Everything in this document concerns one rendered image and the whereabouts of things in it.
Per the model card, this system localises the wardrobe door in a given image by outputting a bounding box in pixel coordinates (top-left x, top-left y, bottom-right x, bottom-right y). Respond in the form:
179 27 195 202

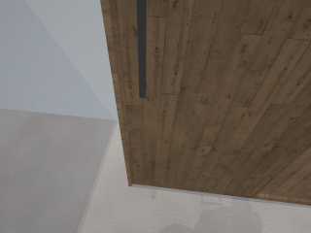
259 147 311 200
109 0 311 198

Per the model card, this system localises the handle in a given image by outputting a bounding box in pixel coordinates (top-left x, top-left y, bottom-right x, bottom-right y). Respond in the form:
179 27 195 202
136 0 147 98

